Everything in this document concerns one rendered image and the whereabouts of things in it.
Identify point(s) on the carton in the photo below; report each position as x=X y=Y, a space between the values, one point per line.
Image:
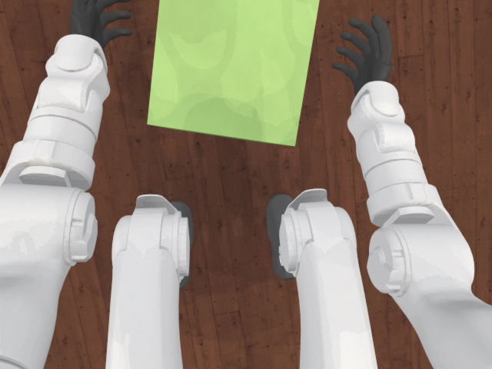
x=232 y=68

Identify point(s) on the left robot hand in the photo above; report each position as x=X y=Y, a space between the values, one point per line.
x=87 y=19

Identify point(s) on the right robot foot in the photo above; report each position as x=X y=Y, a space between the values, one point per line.
x=277 y=206

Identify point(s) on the left robot forearm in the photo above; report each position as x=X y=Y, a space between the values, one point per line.
x=63 y=126

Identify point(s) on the robot right upper arm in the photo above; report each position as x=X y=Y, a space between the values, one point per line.
x=428 y=270

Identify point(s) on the robot left upper arm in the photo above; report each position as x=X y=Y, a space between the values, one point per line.
x=44 y=230

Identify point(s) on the right robot hand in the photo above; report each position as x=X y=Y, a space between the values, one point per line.
x=376 y=64

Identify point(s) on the right robot forearm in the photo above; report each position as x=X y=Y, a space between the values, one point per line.
x=396 y=183

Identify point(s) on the robot left shin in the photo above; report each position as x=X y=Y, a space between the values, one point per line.
x=120 y=237

